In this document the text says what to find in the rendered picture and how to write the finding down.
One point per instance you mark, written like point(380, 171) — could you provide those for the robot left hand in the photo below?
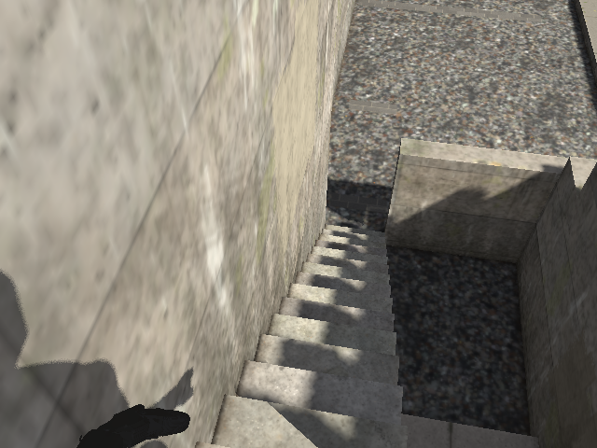
point(135, 425)

